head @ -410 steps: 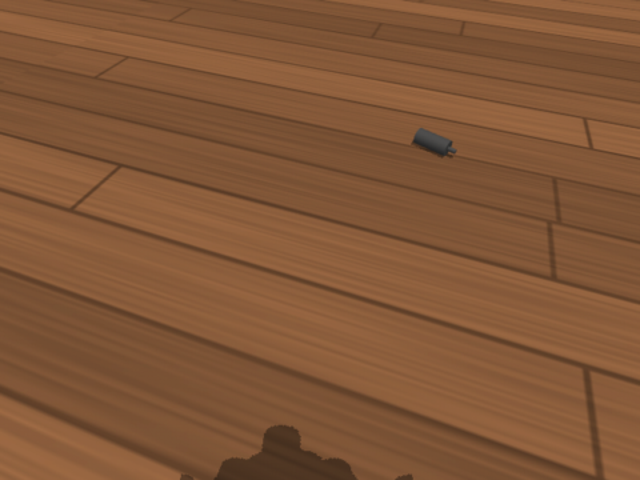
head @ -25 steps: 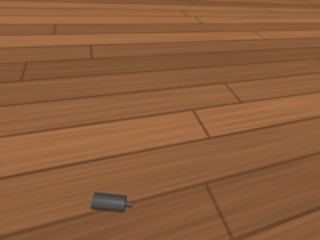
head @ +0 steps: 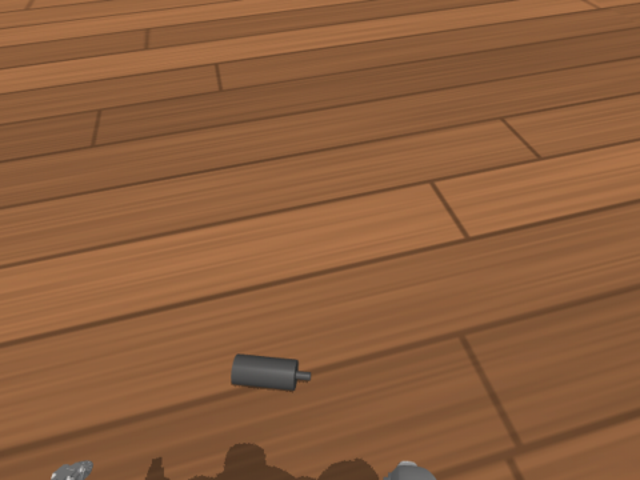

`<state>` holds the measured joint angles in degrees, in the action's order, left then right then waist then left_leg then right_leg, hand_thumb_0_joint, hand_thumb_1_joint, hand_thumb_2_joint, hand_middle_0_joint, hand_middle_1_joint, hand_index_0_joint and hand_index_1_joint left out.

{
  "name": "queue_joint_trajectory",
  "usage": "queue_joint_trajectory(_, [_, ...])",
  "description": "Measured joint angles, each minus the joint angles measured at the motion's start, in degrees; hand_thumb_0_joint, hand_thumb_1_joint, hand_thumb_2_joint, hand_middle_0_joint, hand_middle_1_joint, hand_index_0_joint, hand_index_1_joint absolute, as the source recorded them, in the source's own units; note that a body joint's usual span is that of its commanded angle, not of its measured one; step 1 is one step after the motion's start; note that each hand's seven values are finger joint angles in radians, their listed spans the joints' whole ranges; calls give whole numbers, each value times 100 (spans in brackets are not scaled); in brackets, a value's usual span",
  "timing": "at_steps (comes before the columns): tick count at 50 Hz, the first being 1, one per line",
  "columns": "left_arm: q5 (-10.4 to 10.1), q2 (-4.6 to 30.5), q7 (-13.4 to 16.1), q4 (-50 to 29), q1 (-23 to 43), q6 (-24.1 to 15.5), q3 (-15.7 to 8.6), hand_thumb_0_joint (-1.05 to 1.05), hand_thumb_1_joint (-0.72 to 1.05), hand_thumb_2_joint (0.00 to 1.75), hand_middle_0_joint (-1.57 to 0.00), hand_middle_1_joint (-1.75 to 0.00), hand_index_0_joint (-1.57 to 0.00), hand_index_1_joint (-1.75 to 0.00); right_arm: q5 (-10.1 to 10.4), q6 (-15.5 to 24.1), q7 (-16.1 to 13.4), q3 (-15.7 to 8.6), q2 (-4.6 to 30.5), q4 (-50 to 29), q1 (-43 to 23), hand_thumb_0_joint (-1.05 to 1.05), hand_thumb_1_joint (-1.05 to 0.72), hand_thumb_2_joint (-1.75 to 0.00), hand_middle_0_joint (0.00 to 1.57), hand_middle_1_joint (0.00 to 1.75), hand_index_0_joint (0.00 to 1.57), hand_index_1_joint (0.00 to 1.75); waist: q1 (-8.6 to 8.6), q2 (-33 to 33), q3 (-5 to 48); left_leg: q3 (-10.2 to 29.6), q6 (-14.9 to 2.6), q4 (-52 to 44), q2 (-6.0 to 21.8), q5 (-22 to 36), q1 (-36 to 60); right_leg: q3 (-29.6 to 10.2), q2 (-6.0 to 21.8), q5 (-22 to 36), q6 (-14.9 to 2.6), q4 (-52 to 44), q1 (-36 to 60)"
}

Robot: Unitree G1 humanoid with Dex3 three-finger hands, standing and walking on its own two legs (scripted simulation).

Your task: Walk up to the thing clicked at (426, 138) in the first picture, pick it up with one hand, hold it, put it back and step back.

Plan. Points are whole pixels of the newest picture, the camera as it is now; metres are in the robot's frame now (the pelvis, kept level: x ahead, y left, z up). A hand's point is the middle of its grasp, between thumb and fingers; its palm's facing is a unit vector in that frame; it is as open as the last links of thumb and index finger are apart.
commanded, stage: walk up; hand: left
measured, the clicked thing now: (272, 372) +0.51 +0.18 -0.70
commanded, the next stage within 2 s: stand in 1.34 s
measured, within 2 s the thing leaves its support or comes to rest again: neither
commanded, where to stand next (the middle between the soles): +0.10 -0.02 m, yaw -5 degrees
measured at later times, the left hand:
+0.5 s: hand out of the picture +0.07 +0.23 -0.14, palm faces -0.12 -0.94 -0.32, open 7.4 cm
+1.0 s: hand out of the picture +0.10 +0.23 -0.12, palm faces -0.09 -0.94 -0.34, open 7.4 cm
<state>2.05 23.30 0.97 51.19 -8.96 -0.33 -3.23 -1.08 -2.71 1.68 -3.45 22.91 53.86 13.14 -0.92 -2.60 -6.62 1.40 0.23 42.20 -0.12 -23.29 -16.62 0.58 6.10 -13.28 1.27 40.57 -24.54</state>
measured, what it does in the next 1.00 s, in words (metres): steps on the spot: right foot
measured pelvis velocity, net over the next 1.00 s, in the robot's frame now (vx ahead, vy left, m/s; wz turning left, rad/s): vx -0.02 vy -0.01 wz -0.08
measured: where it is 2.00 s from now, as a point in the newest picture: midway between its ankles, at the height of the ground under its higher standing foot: outside the picture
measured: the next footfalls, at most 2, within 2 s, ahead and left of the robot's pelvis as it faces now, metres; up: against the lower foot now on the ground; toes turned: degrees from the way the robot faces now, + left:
right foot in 0.32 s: -0.01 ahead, -0.12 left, +0.00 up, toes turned -2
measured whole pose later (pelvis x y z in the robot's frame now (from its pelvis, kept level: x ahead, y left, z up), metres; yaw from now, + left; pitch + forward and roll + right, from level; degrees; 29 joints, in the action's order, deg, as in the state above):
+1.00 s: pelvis -0.02 -0.01 +0.03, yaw -4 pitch -2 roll +0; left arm 0.3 20.7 -1.1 59.9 -6.5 0.2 -1.5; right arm -1.0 2.5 -0.5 -0.7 21.3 60.4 9.8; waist 0.6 0.4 -3.9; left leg 0.7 1.6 27.6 1.5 -13.9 -11.4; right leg -1.8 -1.3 -17.4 -1.1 28.7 -8.9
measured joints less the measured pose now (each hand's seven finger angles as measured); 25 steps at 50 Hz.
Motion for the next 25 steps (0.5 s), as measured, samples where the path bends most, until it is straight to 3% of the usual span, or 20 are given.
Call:
queue_joint_trajectory(2, [-93, 92, 35, 55, 7, 99, -42, 0, 90, 90, -21, -30, -20, -30, -75, 21, -21, 16, -102, 92, 28, 0, -90, -90, 20, 30, 21, 30, -38, 304, -24, -205, -23, -5, -127, 86, 83, -329, 3, -340, -103, 343, -120])
queue_joint_trajectory(5, [-188, 73, 93, 161, 51, 261, -56, 0, 91, 90, -21, -30, -20, -30, -85, 22, -54, 47, -123, 56, 65, 0, -90, -90, 21, 30, 21, 30, 216, 215, -20, 4, -87, 25, 39, 100, -30, -534, -619, -1566, -202, 1558, -318])
queue_joint_trajectory(7, [-234, 109, 89, 120, 108, 293, -65, 0, 91, 90, -21, -30, -20, -30, -95, 60, -129, 65, -170, 9, 28, 0, -90, -90, 21, 30, 21, 30, 229, 313, -103, 11, -85, -168, 81, 261, -62, -678, -912, -1684, -272, 2253, -412])
queue_joint_trajectory(9, [-250, 128, 67, 61, 144, 280, -68, 0, 91, 90, -21, -30, -20, -30, -67, 167, -191, 75, -179, -41, -42, 0, -90, -90, 21, 30, 21, 30, 189, 441, -194, -49, -57, -319, 95, 400, -129, -733, -1034, -1577, -291, 2386, -361])
queue_joint_trajectory(15, [-126, -15, -65, 101, 98, 219, 35, 0, 91, 90, -21, -30, -20, -30, -68, 376, -272, 43, 35, -269, -248, 0, -90, -90, 21, 30, 21, 30, 129, 562, -296, -317, -22, -113, 213, 364, -363, -380, -734, -1571, -197, 492, 592])
queue_joint_trajectory(17, [-70, -162, -75, 225, 121, 139, 61, 0, 91, 90, -21, -30, -20, -30, -49, 367, -282, 29, 137, -284, -337, 0, -90, -90, 21, 30, 21, 30, 174, 325, -381, -236, 33, 133, 422, 255, -388, -223, -869, -857, -207, -160, 935])
queue_joint_trajectory(18, [-34, -241, -90, 270, 124, 97, 88, 0, 91, 90, -21, -30, -20, -30, -21, 344, -294, 25, 154, -265, -352, 0, -90, -90, 21, 30, 21, 30, 226, 189, -404, -110, 3, 233, 498, 281, -400, -132, -963, -766, -215, -261, 1038])
queue_joint_trajectory(22, [-33, -299, -184, 290, -67, 46, 169, 1, 91, 90, -21, -30, -20, -30, 5, 334, -286, 107, 14, -134, -274, 0, -90, -90, 20, 30, 21, 30, 147, 413, -94, -169, -141, 288, 191, -573, -307, -310, -785, -808, -263, -203, 1042])
queue_joint_trajectory(24, [-55, -351, -201, 324, -94, 54, 200, 1, 91, 90, -21, -30, -20, -30, 23, 419, -250, 118, 34, -86, -206, 0, -90, -90, 20, 30, 21, 30, 201, 352, 46, -172, -184, -259, 174, 104, -83, -278, -753, -814, -212, -216, 1060])
queue_joint_trajectory(25, [-72, -359, -207, 342, -67, 57, 208, 1, 90, 90, -21, -30, -21, -30, 20, 460, -245, 109, 35, -51, -188, 0, -90, -90, 20, 30, 21, 30, 221, 322, 82, -165, -105, -441, 178, 625, -30, -257, -742, -835, -188, -173, 1047])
